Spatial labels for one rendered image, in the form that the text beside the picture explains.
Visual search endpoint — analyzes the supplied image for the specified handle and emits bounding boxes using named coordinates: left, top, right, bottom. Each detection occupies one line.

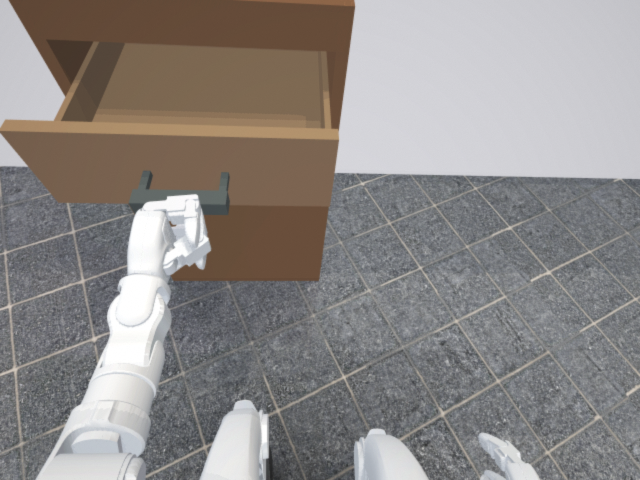
left=129, top=171, right=230, bottom=215

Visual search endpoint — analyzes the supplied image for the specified right robot thigh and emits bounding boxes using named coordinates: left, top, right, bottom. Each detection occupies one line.
left=354, top=434, right=429, bottom=480

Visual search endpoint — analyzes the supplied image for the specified robot left forearm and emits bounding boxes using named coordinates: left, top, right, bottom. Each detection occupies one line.
left=35, top=274, right=172, bottom=480

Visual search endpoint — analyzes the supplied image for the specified right robot shin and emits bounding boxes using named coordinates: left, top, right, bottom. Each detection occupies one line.
left=366, top=429, right=386, bottom=437

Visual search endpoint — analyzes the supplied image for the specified robot left hand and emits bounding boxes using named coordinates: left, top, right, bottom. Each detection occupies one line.
left=127, top=194, right=211, bottom=283

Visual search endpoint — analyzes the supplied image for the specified robot left upper arm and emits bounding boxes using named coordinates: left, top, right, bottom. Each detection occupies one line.
left=40, top=453, right=146, bottom=480

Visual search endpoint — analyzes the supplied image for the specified drawer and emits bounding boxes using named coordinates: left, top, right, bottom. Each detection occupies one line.
left=0, top=41, right=339, bottom=207

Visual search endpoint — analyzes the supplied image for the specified robot right hand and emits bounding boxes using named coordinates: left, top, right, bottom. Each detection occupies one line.
left=478, top=433, right=540, bottom=480

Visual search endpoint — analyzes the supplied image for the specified cabinet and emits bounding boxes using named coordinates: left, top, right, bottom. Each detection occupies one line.
left=9, top=0, right=355, bottom=281

